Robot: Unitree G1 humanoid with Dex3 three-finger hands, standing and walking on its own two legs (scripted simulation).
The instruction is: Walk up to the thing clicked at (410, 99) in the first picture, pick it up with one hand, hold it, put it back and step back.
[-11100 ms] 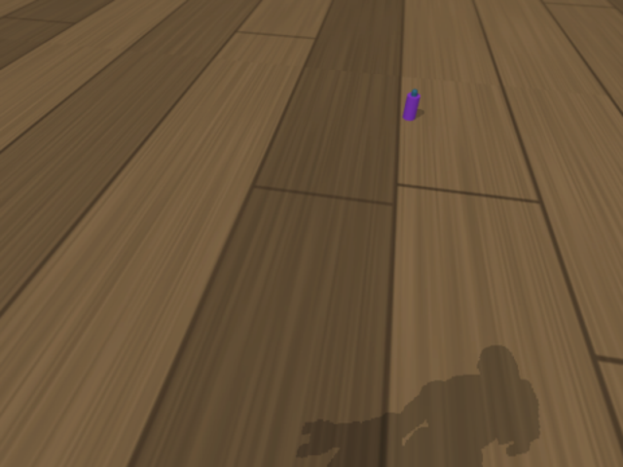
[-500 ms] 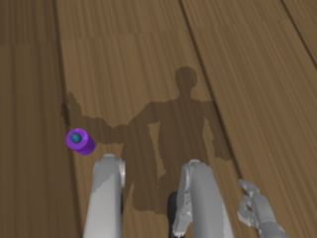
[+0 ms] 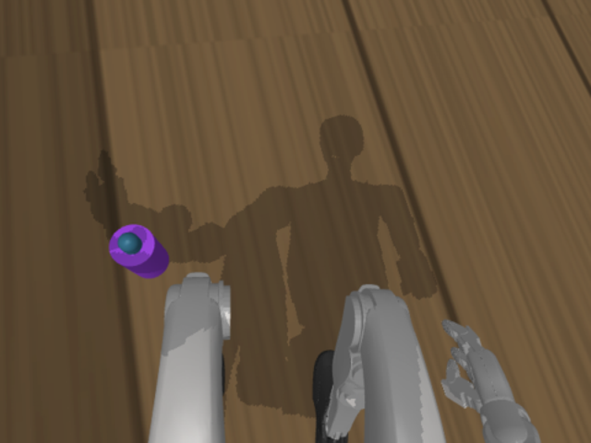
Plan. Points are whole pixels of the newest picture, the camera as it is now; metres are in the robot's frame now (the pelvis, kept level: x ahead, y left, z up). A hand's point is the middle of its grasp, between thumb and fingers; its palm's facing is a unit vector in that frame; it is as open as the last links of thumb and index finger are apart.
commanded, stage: go down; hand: left
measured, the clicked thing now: (139, 251) +0.39 +0.30 -0.32
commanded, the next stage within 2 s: approach in 1.10 s
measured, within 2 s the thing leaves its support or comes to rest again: neither
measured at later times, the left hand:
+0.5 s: hand out of the picture +0.26 +0.47 -0.02, palm faces +0.38 -0.91 -0.16, open 17.6 cm
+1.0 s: hand out of the picture +0.25 +0.46 -0.01, palm faces +0.38 -0.92 -0.14, open 17.5 cm
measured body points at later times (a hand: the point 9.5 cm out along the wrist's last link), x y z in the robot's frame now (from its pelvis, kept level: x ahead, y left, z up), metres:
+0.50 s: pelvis +0.00 +0.00 -0.02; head +0.20 +0.07 +0.38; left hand +0.23 +0.52 +0.00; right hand +0.20 -0.26 -0.13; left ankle +0.09 +0.13 -0.38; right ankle +0.09 -0.12 -0.38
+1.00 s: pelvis +0.00 +0.00 -0.02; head +0.20 +0.07 +0.38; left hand +0.23 +0.51 +0.00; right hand +0.22 -0.26 -0.12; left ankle +0.09 +0.13 -0.38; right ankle +0.09 -0.12 -0.38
